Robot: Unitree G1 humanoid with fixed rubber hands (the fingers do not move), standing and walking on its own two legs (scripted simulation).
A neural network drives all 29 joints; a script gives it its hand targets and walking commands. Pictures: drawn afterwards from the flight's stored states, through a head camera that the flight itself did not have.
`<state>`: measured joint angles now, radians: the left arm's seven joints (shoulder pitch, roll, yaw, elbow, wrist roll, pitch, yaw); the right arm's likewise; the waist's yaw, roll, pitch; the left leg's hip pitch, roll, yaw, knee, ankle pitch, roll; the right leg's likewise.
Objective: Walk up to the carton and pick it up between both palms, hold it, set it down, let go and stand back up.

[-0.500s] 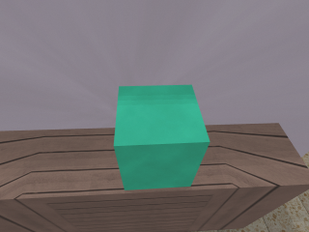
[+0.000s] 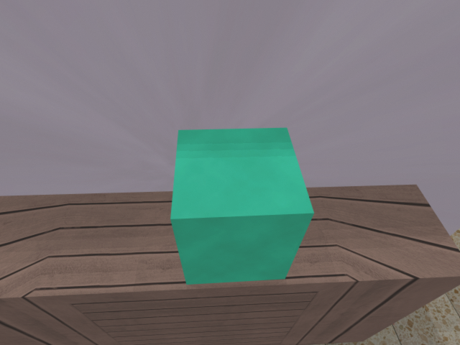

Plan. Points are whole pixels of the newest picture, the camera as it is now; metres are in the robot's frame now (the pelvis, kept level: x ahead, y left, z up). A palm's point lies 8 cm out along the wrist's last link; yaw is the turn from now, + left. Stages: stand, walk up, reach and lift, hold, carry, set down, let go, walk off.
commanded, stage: stand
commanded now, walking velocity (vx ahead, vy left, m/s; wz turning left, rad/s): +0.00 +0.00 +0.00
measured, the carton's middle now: (234, 208) +0.38 +0.01 +0.01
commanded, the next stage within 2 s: none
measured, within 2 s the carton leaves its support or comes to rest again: neither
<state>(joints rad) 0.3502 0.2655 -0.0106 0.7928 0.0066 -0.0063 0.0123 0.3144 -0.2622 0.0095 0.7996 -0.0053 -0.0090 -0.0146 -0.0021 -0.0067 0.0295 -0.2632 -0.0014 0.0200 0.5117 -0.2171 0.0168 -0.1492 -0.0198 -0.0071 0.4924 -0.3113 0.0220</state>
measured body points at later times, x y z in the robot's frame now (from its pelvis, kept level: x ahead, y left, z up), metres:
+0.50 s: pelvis +0.00 +0.00 +0.00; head +0.01 +0.01 +0.45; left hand +0.04 +0.26 -0.14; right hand +0.06 -0.26 -0.13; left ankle +0.04 +0.11 -0.74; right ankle -0.03 -0.13 -0.74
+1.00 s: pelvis +0.01 +0.00 +0.00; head +0.01 +0.01 +0.45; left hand +0.03 +0.26 -0.14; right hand +0.05 -0.26 -0.13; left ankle +0.04 +0.11 -0.74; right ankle -0.03 -0.13 -0.74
